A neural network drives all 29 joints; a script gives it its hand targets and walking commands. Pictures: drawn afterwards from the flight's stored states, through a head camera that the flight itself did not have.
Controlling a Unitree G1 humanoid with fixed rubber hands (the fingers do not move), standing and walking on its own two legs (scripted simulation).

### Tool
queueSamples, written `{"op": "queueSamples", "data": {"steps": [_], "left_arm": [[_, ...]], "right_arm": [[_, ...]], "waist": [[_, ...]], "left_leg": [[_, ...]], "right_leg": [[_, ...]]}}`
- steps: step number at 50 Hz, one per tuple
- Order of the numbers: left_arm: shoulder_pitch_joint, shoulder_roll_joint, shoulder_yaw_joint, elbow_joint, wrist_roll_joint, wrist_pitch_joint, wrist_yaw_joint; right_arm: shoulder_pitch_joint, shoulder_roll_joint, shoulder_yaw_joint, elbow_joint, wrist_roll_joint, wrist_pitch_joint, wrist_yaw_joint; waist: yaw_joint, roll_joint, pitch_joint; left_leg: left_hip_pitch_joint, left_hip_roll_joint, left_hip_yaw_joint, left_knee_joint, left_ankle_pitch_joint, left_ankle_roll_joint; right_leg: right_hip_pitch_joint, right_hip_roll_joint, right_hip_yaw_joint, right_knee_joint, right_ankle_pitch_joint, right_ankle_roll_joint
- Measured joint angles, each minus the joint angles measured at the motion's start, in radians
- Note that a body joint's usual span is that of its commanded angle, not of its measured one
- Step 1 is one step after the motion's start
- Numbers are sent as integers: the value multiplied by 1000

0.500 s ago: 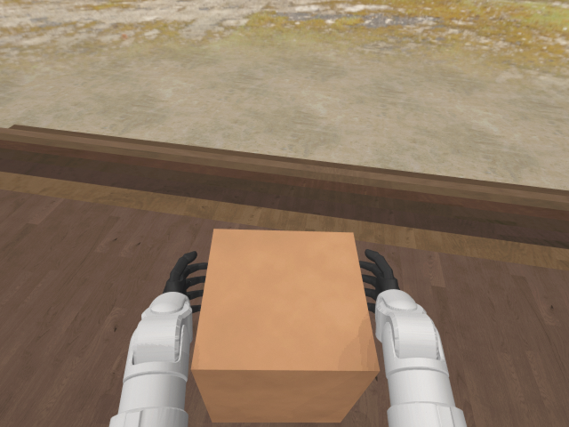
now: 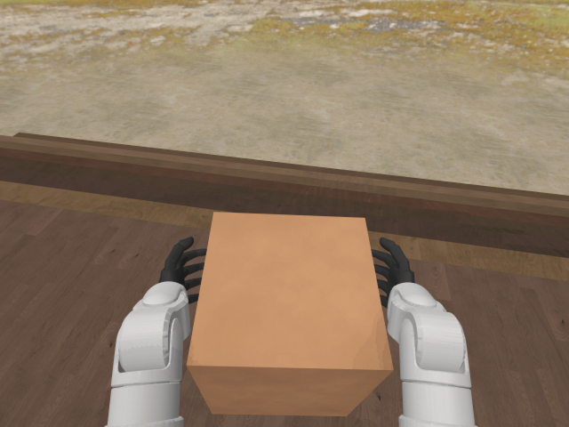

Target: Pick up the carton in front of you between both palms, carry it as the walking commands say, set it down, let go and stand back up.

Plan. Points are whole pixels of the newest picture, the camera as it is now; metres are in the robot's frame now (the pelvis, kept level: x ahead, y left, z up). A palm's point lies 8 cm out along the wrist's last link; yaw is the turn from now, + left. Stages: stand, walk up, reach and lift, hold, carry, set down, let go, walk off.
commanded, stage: carry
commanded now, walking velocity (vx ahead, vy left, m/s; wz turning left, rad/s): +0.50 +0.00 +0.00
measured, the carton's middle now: (284, 321) +0.28 -0.01 +0.02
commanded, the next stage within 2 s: none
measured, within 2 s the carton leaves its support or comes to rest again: neither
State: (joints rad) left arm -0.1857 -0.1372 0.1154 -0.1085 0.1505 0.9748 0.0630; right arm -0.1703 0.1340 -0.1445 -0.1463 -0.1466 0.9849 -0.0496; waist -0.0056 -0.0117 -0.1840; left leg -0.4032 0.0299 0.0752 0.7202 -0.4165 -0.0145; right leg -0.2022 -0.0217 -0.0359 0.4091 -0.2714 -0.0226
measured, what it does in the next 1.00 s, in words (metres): walks ahead: left foot, then right foot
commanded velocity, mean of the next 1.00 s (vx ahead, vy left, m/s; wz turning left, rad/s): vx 0.50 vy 0.00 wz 0.00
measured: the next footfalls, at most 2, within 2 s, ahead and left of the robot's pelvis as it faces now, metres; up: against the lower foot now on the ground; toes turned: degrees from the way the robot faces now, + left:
left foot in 0.12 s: +0.14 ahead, +0.11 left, +0.00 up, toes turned +10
right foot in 0.50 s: +0.44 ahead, -0.13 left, +0.00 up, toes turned -15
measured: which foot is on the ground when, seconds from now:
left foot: up 0.00-0.10, down 0.12-0.54, up 0.56-0.98, down 1.00-1.00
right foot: down 0.00-0.14, up 0.16-0.48, down 0.50-1.00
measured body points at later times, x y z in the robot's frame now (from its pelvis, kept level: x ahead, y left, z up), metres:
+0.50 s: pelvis +0.27 -0.02 -0.02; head +0.24 -0.02 +0.43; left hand +0.52 +0.12 +0.07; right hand +0.50 -0.19 +0.07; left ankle +0.10 +0.11 -0.74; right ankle +0.40 -0.12 -0.74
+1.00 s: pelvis +0.60 -0.02 -0.02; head +0.57 -0.02 +0.43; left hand +0.84 +0.12 +0.08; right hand +0.83 -0.18 +0.08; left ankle +0.74 +0.06 -0.74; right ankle +0.41 -0.12 -0.74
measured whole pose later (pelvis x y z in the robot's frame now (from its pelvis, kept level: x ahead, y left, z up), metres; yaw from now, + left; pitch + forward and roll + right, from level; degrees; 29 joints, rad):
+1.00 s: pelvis +0.60 -0.02 -0.02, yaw -2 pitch +3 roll +0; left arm 0.03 -0.13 0.03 -0.57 0.04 1.20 0.14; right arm 0.04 0.13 -0.04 -0.59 -0.04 1.20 -0.13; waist 0.01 -0.01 -0.13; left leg -0.52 0.07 0.23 0.52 -0.10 0.04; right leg 0.09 -0.06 -0.22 0.36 -0.47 0.03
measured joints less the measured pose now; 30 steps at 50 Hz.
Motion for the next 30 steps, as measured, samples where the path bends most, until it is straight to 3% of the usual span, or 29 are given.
{"op": "queueSamples", "data": {"steps": [3,6,8,10,13,18,23,25,26,28,30], "left_arm": [[41,5,-23,-119,-25,66,22],[82,9,-33,-229,-46,125,33],[115,11,-23,-288,-65,158,42],[156,11,-18,-324,-90,195,58],[184,10,-32,-339,-112,236,75],[194,9,-42,-356,-130,237,78],[213,8,-47,-394,-129,227,82],[216,8,-50,-409,-130,226,83],[211,8,-54,-407,-130,222,83],[194,9,-65,-372,-128,209,83],[197,8,-69,-354,-126,208,83]], "right_arm": [[26,-3,24,-97,33,60,-20],[53,-5,51,-189,57,116,-39],[70,-5,80,-219,66,140,-51],[101,-6,101,-233,77,169,-63],[155,-6,106,-276,99,211,-85],[181,-5,99,-327,123,226,-112],[174,-6,99,-344,140,222,-117],[174,-6,100,-359,142,225,-117],[171,-6,95,-366,142,224,-117],[169,-7,77,-357,143,221,-116],[176,-6,72,-349,137,224,-113]], "waist": [[5,-17,-6],[17,-18,-7],[22,-28,-16],[21,-15,-24],[7,14,-21],[-27,33,-1],[-38,29,16],[-34,34,25],[-27,45,31],[-4,59,43],[11,47,62]], "left_leg": [[-13,-10,47,-106,51,-6],[43,-19,105,-281,143,-2],[57,-24,132,-280,243,40],[69,-16,144,-244,193,67],[134,-5,141,-290,150,62],[282,7,128,-416,141,33],[416,30,123,-435,51,-16],[449,53,113,-369,-26,-41],[441,76,104,-286,-79,-46],[317,109,45,24,-81,-31],[155,88,-15,316,-44,-8]], "right_leg": [[34,-19,4,-50,-2,12],[47,-25,9,2,-67,26],[-9,-44,1,169,-149,23],[-114,-43,-15,396,-195,12],[-264,-52,-49,580,-151,8],[-387,-79,-83,404,26,33],[-369,-68,-143,161,147,22],[-315,-51,-186,100,143,11],[-296,-42,-205,105,189,-17],[-300,-35,-228,194,134,-60],[-262,-38,-236,184,72,-73]]}}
